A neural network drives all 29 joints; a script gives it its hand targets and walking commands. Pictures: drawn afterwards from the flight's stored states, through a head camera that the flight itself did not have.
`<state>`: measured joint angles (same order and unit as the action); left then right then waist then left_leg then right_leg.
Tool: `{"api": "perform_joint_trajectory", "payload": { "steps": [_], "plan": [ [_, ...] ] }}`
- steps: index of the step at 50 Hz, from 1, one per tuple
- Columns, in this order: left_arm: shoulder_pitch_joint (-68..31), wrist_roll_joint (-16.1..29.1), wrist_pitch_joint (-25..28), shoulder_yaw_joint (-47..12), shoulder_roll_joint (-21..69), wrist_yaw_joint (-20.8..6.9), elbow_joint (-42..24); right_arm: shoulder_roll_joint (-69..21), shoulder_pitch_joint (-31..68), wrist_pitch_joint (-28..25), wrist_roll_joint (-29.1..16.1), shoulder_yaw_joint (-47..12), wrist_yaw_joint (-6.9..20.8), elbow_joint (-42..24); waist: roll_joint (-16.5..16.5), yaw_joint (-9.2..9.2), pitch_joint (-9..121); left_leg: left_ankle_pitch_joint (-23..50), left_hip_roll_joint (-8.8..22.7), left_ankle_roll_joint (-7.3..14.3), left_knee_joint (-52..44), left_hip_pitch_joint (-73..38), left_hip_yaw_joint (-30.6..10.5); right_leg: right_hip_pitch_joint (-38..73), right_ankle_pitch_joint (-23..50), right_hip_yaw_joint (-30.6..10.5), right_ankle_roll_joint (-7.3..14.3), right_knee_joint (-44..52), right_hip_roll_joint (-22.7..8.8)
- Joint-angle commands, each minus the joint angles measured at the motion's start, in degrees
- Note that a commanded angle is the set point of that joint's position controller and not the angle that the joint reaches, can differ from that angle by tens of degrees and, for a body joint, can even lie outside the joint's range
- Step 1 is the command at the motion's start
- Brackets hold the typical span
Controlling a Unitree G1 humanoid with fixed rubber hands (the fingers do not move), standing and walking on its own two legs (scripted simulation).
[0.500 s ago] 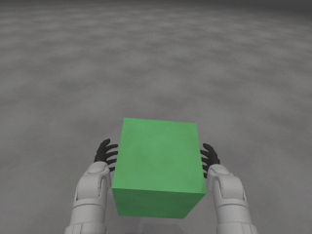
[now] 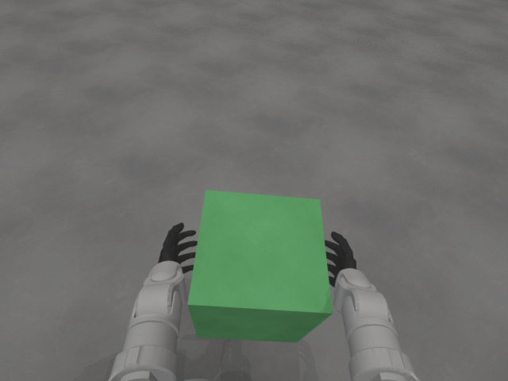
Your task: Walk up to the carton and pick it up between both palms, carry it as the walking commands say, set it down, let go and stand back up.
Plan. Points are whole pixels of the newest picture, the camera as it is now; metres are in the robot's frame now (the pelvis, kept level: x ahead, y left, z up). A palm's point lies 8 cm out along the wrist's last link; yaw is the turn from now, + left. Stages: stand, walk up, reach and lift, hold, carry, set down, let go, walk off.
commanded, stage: set down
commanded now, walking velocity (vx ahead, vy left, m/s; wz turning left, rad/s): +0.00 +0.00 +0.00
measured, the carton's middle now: (254, 272) +0.33 +0.01 -0.08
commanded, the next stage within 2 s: none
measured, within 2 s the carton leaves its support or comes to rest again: neither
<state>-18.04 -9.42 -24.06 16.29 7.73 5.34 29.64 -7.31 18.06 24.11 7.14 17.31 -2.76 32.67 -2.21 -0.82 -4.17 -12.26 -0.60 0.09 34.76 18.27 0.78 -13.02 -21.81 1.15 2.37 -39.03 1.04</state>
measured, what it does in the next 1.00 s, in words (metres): lowers itself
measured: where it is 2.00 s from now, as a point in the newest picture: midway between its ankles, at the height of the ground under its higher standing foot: outside the picture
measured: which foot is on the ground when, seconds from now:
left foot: down 0.00-1.00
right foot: down 0.00-1.00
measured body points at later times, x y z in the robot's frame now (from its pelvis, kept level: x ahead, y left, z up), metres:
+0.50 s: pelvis +0.00 +0.01 -0.02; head +0.16 +0.03 +0.39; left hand +0.32 +0.18 -0.12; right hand +0.33 -0.13 -0.12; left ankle +0.07 +0.13 -0.72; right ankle +0.00 -0.09 -0.72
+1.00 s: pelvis -0.05 +0.02 -0.07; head +0.20 +0.04 +0.30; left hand +0.33 +0.17 -0.20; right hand +0.34 -0.13 -0.19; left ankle +0.07 +0.13 -0.72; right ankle +0.00 -0.09 -0.72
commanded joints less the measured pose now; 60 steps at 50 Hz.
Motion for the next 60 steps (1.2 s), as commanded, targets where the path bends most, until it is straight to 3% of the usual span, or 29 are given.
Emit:
{"api": "perform_joint_trajectory", "payload": {
  "steps": [1,4,5,7,9,10,11,13,14,15,16,17,19,20,23,26,31,32,33,34,38,39,41,43,45,46,49,52,60],
  "plan": [
    [-27.4,1.1,3.2,-24.4,52.3,-15.8,6.2,-53.5,39.7,-6.7,-1.6,-29.2,11.5,-3.0,-2.2,-0.77,22.4,14.4,-2.7,2.3,1.8,-12.5,-7.0,-16.3,15.0,-9.4,0.1,9.1,1.8],
    [-26.3,0.7,5.3,-24.5,51.9,-15.2,7.9,-51.4,38.8,-8.8,-0.9,-28.4,10.9,-3.6,-2.5,0.12,24.2,16.3,-2.9,2.3,2.9,-11.4,-7.1,-17.0,17.5,-9.7,-0.3,8.3,1.9],
    [-25.6,0.7,6.1,-24.5,50.9,-15.1,7.0,-51.3,37.3,-9.4,-1.2,-28.9,10.6,-2.4,-1.8,-1.02,24.1,16.3,-3.1,2.1,3.1,-9.1,-7.3,-15.4,18.4,-9.9,-0.1,8.0,1.9],
    [-24.6,0.1,7.7,-24.4,51.1,-14.6,7.8,-50.0,36.4,-10.8,0.1,-27.7,10.3,-2.9,-3.4,0.68,25.8,19.9,-3.4,2.3,4.6,-8.9,-7.7,-18.5,21.4,-8.9,-0.4,5.9,3.3],
    [-24.5,-0.5,9.8,-23.8,48.6,-14.2,7.0,-48.4,35.5,-12.8,-0.1,-28.1,9.8,-1.7,-1.6,-0.59,26.8,20.3,-3.5,1.9,5.8,-4.5,-7.6,-18.8,23.0,-10.4,-0.4,5.4,2.7],
    [-24.2,-0.2,10.8,-25.8,50.5,-14.2,6.2,-47.4,33.8,-13.9,0.6,-28.0,9.7,-1.2,-1.0,1.42,29.9,22.8,-3.7,1.5,6.7,-6.0,-8.2,-20.8,24.1,-9.3,-0.1,3.9,3.7],
    [-22.4,-0.6,11.8,-24.3,49.3,-13.7,6.9,-47.3,34.6,-15.1,-0.3,-29.6,9.6,-2.7,-0.5,-0.65,30.8,23.9,-3.9,1.6,7.6,-5.1,-7.8,-21.4,24.4,-9.5,-0.1,3.4,3.6],
    [-23.4,0.1,14.4,-25.7,48.0,-13.4,6.8,-46.6,31.1,-17.0,0.7,-28.4,9.2,-1.2,-1.8,1.72,33.1,26.4,-3.8,1.7,9.1,-2.4,-8.1,-24.2,27.6,-8.9,-0.3,1.6,4.3],
    [-20.0,-0.8,15.4,-24.7,46.9,-12.6,7.8,-46.3,32.1,-18.1,-0.1,-30.5,9.1,-1.8,-2.4,-0.72,34.3,29.2,-3.9,1.7,10.0,-2.3,-8.0,-24.6,29.4,-8.9,-0.3,0.7,4.6],
    [-19.5,-0.4,16.1,-25.6,47.0,-12.4,9.2,-45.7,31.7,-19.2,-0.8,-30.7,8.4,-3.1,-1.3,1.32,35.9,29.5,-4.0,1.9,10.7,-2.4,-8.4,-25.1,29.4,-8.4,-0.7,-0.3,4.9],
    [-18.6,-0.2,17.5,-25.4,46.3,-12.0,9.0,-44.8,29.8,-20.4,-0.4,-31.3,7.8,-2.1,-1.4,0.52,38.0,30.9,-4.3,1.5,11.5,0.0,-8.0,-24.6,31.5,-9.4,-0.4,-0.7,4.8],
    [-20.9,0.2,18.4,-27.1,46.7,-11.4,9.1,-42.3,31.4,-21.6,-0.1,-30.4,7.4,-1.1,-0.2,2.51,39.9,29.9,-3.9,1.2,12.0,-1.8,-8.6,-28.4,28.1,-8.3,-0.6,-1.3,5.5],
    [-22.5,1.0,20.6,-27.9,43.4,-10.1,8.0,-40.2,33.9,-23.9,-2.3,-32.7,6.2,-4.0,0.8,0.32,41.2,28.8,-4.1,1.0,13.6,1.4,-8.3,-28.5,28.3,-8.5,-0.8,-3.1,5.5],
    [-22.7,1.7,21.5,-29.5,42.5,-9.5,7.7,-38.3,33.7,-24.9,-2.6,-32.7,5.7,-4.8,0.8,2.18,43.9,27.7,-4.1,0.8,14.4,0.4,-8.3,-30.4,26.7,-7.9,-1.1,-3.9,5.9],
    [-19.5,2.7,23.8,-28.9,39.4,-6.9,8.8,-32.6,35.1,-27.9,-3.1,-33.9,3.7,-6.1,0.1,1.96,46.2,29.3,-4.5,0.9,16.5,2.5,-8.4,-33.5,27.2,-7.8,-1.0,-5.6,6.3],
    [-17.0,4.2,27.4,-30.5,28.9,-2.9,2.6,-22.7,25.4,-31.3,-4.1,-31.0,0.3,-3.4,3.9,3.42,49.8,35.8,-4.4,-0.2,17.9,-0.4,-8.9,-37.1,28.9,-6.0,-1.0,-7.9,7.1],
    [-19.6,7.2,29.5,-28.6,9.8,3.2,-5.6,-4.9,27.1,-33.5,-7.1,-28.1,-5.0,-10.0,3.6,0.65,51.3,25.3,-5.0,0.8,17.3,1.5,-6.6,-34.4,21.8,-4.9,-1.0,-9.4,6.9],
    [-19.5,7.9,29.0,-27.6,9.6,3.4,-3.0,-3.7,23.5,-32.6,-5.8,-24.5,-5.6,-4.7,3.5,3.22,46.8,20.6,-4.6,0.6,16.0,2.4,-7.2,-36.3,17.3,-4.3,-0.5,-8.6,6.6],
    [-19.5,8.3,28.8,-26.1,8.4,4.5,-2.4,-1.0,24.8,-32.5,-6.5,-24.6,-5.9,-4.7,4.3,1.68,42.6,16.6,-4.4,0.3,15.0,3.7,-7.1,-37.8,13.3,-4.4,0.2,-9.1,6.1],
    [-24.2,10.3,28.4,-27.7,10.0,4.8,-4.3,0.5,28.2,-32.5,-6.7,-22.8,-6.0,-4.4,6.4,3.13,42.6,12.4,-4.2,-0.3,13.7,4.1,-7.9,-38.7,9.8,-3.8,0.8,-9.9,6.2],
    [-30.6,13.1,28.6,-28.1,5.1,5.0,-2.1,2.6,31.0,-32.3,-7.2,-19.6,-7.3,-2.5,4.6,6.14,40.5,5.4,-4.2,-0.1,15.4,7.7,-7.9,-39.7,4.7,-3.4,0.6,-10.5,5.8],
    [-30.1,11.8,28.7,-26.6,5.2,5.3,-0.2,1.9,31.9,-32.3,-8.1,-20.0,-7.2,-1.6,5.8,4.09,38.4,6.0,-4.2,-0.2,15.2,10.1,-7.5,-40.3,5.4,-3.7,1.1,-11.8,5.2],
    [-32.0,13.5,29.2,-27.9,7.4,6.1,-1.7,3.0,33.6,-33.3,-9.3,-20.8,-7.2,-2.1,5.5,4.8,44.1,7.4,-4.2,-0.8,16.3,7.1,-8.7,-42.5,6.4,-2.6,1.0,-14.5,5.8],
    [-33.8,12.8,28.9,-25.1,5.6,6.5,-1.8,3.4,36.5,-32.8,-9.6,-20.9,-7.8,-2.4,6.0,2.62,46.3,9.1,-4.9,-0.6,18.2,8.2,-7.1,-41.3,6.7,-3.6,0.9,-13.2,6.0],
    [-31.5,13.1,29.1,-25.8,4.8,7.0,-2.5,2.6,34.5,-32.6,-10.5,-21.5,-7.6,-2.6,5.8,2.54,51.3,13.3,-4.9,-0.7,19.6,6.1,-7.6,-42.1,9.7,-2.9,0.6,-15.7,6.0],
    [-34.6,13.5,28.4,-25.6,6.4,6.9,-0.5,3.7,37.7,-32.6,-10.9,-20.5,-7.6,-2.4,6.0,4.04,50.0,10.1,-4.5,-0.8,20.3,7.5,-8.0,-45.1,6.7,-2.5,0.5,-16.2,6.1],
    [-34.3,13.2,28.4,-24.9,5.5,6.7,1.8,1.8,36.8,-31.8,-11.1,-20.5,-7.5,-1.1,5.7,3.47,51.5,9.0,-4.4,-0.6,21.3,10.0,-8.3,-46.8,6.6,-2.5,0.2,-17.7,6.1],
    [-38.0,11.3,27.8,-21.2,4.1,7.3,2.6,1.4,42.6,-31.1,-11.7,-21.4,-7.5,-1.3,5.0,0.7,49.8,6.8,-5.0,-0.3,23.7,16.1,-6.5,-50.2,3.6,-3.7,0.3,-18.9,6.1],
    [-44.3,15.2,27.8,-21.8,5.9,6.2,1.1,-2.5,46.9,-30.1,-11.7,-23.2,-8.9,-2.7,2.3,0.77,57.9,8.4,-6.3,-0.2,30.2,23.7,-4.3,-50.7,6.3,-3.7,-1.0,-23.7,7.1]
  ]
}}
